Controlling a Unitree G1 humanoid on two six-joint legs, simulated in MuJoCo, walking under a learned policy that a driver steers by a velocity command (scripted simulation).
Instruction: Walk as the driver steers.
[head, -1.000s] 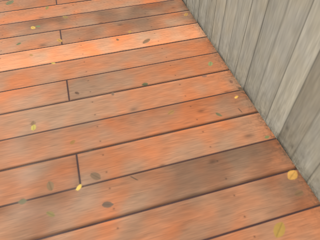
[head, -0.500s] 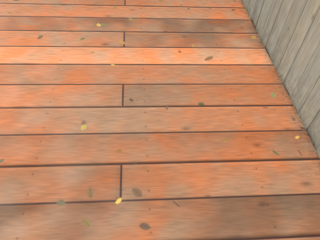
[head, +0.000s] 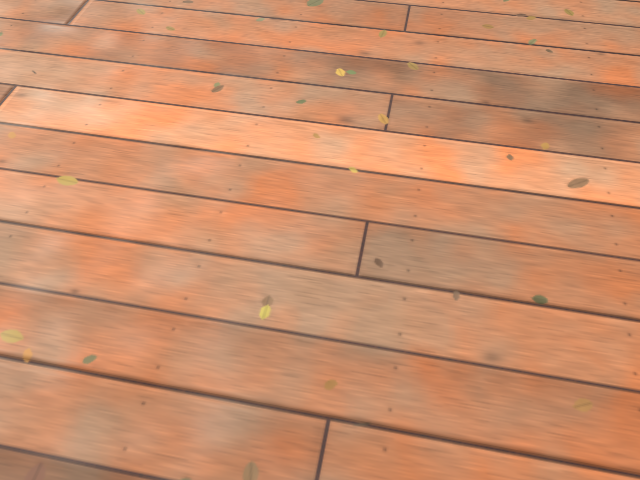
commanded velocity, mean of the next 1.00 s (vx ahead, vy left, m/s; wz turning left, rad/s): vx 0.50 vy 0.00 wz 0.05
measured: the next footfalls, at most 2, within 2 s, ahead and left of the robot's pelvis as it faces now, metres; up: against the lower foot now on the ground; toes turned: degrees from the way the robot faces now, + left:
left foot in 0.36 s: +0.36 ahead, +0.16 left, +0.00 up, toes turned +3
right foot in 0.90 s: +0.68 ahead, -0.07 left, +0.00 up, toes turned -2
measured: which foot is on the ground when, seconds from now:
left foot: up 0.00-0.34, down 0.36-0.92, up 0.94-1.00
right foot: down 0.00-0.38, up 0.40-0.88, down 0.90-1.00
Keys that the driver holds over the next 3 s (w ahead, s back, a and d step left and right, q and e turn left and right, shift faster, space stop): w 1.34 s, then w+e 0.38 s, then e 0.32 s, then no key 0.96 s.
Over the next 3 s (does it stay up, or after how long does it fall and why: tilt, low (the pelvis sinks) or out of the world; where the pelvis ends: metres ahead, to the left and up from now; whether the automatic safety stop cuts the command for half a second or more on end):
stays up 1.17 0.03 0.00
